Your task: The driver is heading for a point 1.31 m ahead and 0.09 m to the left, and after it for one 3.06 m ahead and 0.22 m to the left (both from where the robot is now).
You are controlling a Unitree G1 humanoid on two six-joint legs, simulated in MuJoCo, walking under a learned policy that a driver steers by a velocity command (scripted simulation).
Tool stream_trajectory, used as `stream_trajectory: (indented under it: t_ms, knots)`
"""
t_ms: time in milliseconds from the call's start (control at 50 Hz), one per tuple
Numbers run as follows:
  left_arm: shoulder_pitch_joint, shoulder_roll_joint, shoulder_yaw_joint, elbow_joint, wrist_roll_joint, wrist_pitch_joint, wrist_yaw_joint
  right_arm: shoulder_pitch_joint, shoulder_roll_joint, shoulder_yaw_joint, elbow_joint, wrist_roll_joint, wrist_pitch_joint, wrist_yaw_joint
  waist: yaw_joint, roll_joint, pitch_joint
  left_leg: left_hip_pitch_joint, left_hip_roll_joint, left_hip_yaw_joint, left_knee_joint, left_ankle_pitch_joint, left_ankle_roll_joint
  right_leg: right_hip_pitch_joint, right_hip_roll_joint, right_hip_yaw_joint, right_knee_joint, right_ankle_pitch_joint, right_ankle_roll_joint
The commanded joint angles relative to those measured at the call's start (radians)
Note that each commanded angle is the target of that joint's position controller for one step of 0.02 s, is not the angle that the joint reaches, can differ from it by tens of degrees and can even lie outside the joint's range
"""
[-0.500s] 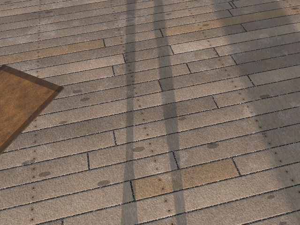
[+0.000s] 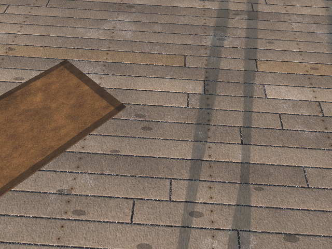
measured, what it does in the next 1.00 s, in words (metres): walks ahead, turning left: right foot, then left foot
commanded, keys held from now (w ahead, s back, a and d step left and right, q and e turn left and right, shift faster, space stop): w+q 0.40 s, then w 0.60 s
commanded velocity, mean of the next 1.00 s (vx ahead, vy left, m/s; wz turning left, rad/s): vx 0.50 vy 0.00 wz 0.37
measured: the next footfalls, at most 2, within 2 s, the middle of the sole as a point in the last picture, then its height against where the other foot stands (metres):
right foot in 0.30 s outside the picture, level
left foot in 0.80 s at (123, 230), level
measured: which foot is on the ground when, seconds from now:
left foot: down 0.00-0.30, up 0.32-0.78, down 0.80-1.00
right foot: up 0.00-0.28, down 0.30-0.80, up 0.82-1.00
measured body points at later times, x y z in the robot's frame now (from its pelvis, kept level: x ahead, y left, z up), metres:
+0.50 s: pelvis +0.29 -0.04 +0.00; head +0.31 -0.05 +0.45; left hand +0.30 +0.25 -0.11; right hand +0.46 -0.28 -0.13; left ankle +0.23 +0.08 -0.66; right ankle +0.32 -0.12 -0.74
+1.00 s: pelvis +0.52 +0.09 +0.00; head +0.53 +0.11 +0.45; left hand +0.49 +0.36 -0.14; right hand +0.67 -0.14 -0.12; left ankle +0.49 +0.15 -0.74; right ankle +0.56 -0.05 -0.67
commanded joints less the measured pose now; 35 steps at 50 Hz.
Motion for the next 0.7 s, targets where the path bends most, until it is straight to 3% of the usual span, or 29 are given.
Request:
stream_trajectory:
  t_ms: [20, 180, 220, 260, 280, 300, 320, 340, 360, 380, 420, 460, 520, 620, 700]
  knots:
    - [-0.022, 0.073, 0.018, -0.063, 0.001, 0.007, -0.003, 0.04, -0.151, -0.037, -0.051, 0.002, -0.024, -0.005, 0.003, 0.068, -0.03, 0.04, 0.247, -0.25, -0.154, 0.31, 0.132, -0.072, 0.018, -0.027, -0.096, 0.11, 0.018]
    - [-0.258, 0.074, 0.001, -0.154, -0.016, -0.017, -0.014, 0.161, -0.166, -0.04, -0.025, -0.009, -0.021, -0.02, -0.078, 0.096, -0.008, 0.181, 0.262, -0.321, -0.067, 0.426, 0.099, -0.068, 0.097, -0.017, -0.402, 0.233, -0.009]
    - [-0.22, 0.093, 0.004, -0.154, -0.019, -0.024, -0.01, 0.132, -0.182, -0.044, -0.033, -0.012, -0.021, -0.028, -0.047, 0.108, -0.011, 0.169, 0.272, -0.347, -0.03, 0.463, 0.068, 0.043, 0.115, -0.003, -0.473, 0.199, -0.031]
    - [-0.057, 0.131, 0.021, -0.107, -0.022, -0.033, 0.007, 0.071, -0.201, -0.047, -0.047, -0.014, -0.025, -0.025, 0.031, 0.109, -0.068, 0.1, 0.241, -0.339, 0.102, 0.623, 0.024, 0.306, 0.166, -0.022, -0.524, 0.115, -0.064]
    - [0.08, 0.158, 0.033, -0.073, -0.017, -0.046, 0.02, 0.055, -0.197, -0.045, -0.046, -0.006, -0.031, -0.016, 0.105, 0.059, -0.143, 0.045, 0.178, -0.292, 0.291, 0.62, -0.001, 0.501, 0.144, -0.012, -0.588, 0.137, -0.089]
    - [0.236, 0.227, 0.049, -0.067, 0.005, -0.053, 0.039, 0.067, -0.124, -0.024, -0.074, 0.003, -0.039, -0.007, 0.156, -0.038, -0.293, -0.078, 0.115, -0.227, 0.569, 0.352, -0.023, 0.734, -0.073, 0.205, -0.622, -0.083, -0.136]
    - [0.219, 0.309, 0.065, -0.076, 0.018, -0.043, 0.041, 0.197, -0.038, -0.008, -0.101, 0.029, -0.033, -0.009, 0.068, -0.28, -0.392, -0.374, -0.041, -0.12, 0.828, -0.377, -0.055, 0.928, -0.334, 0.68, -0.74, -0.151, -0.251]
    - [0.157, 0.227, 0.057, -0.082, -0.003, -0.03, 0.035, 0.169, -0.131, -0.015, -0.07, -0.012, -0.018, -0.019, 0.05, -0.136, -0.295, -0.463, 0.057, -0.115, 0.917, -0.314, -0.045, 0.807, -0.307, 0.743, -0.776, -0.285, -0.256]
    - [0.092, 0.14, 0.035, -0.09, -0.012, -0.029, 0.033, 0.095, -0.142, -0.021, -0.068, -0.02, -0.012, -0.011, 0.041, -0.034, -0.154, -0.455, 0.098, -0.101, 0.902, -0.214, -0.048, 0.659, -0.259, 0.57, -0.797, -0.266, -0.234]
    - [0.057, 0.097, 0.024, -0.083, -0.012, -0.031, 0.029, 0.055, -0.127, -0.018, -0.071, -0.02, -0.008, -0.002, 0.029, 0.001, -0.087, -0.432, 0.131, -0.084, 0.861, -0.159, -0.056, 0.566, -0.204, 0.419, -0.815, -0.132, -0.213]
    - [0.078, 0.081, 0.017, -0.052, -0.017, -0.044, 0.029, 0.045, -0.103, -0.015, -0.07, -0.035, 0.011, 0.018, 0.013, -0.071, -0.05, -0.38, 0.162, -0.067, 0.813, -0.131, -0.069, 0.472, -0.131, 0.232, -0.845, 0.065, -0.184]
    - [0.117, 0.085, 0.019, -0.023, -0.025, -0.07, 0.015, 0.036, -0.078, -0.008, -0.075, -0.036, 0.022, 0.029, 0.006, -0.076, -0.056, -0.372, 0.155, -0.067, 0.795, -0.112, -0.072, 0.46, -0.119, 0.161, -0.855, 0.224, -0.197]
    - [0.148, 0.096, 0.023, 0.009, -0.029, -0.087, 0.005, -0.047, -0.061, 0.001, -0.099, -0.039, 0.022, 0.037, 0.009, -0.067, -0.036, -0.453, 0.156, -0.078, 0.716, -0.037, -0.084, 0.484, -0.12, 0.082, -0.894, 0.293, -0.22]
    - [0.192, 0.105, 0.024, 0.056, -0.035, -0.08, 0.0, -0.245, -0.027, 0.031, -0.151, -0.037, 0.008, 0.052, 0.043, -0.061, -0.005, -0.411, 0.167, 0.019, 0.4, 0.12, -0.104, 0.481, -0.069, -0.057, -0.913, 0.36, -0.202]
    - [0.272, 0.136, 0.03, 0.107, -0.036, -0.066, 0.004, -0.331, -0.036, 0.04, -0.173, -0.038, 0.001, 0.049, 0.064, -0.067, 0.006, -0.343, 0.167, 0.088, 0.258, 0.082, -0.074, 0.554, -0.108, -0.054, -0.878, 0.441, -0.198]
Keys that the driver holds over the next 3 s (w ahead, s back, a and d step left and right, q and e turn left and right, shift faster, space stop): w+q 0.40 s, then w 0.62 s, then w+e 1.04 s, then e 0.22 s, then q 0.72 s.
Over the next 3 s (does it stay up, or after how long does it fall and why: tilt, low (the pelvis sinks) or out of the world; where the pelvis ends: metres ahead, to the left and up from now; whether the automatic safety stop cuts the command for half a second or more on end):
stays up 1.23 0.15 0.00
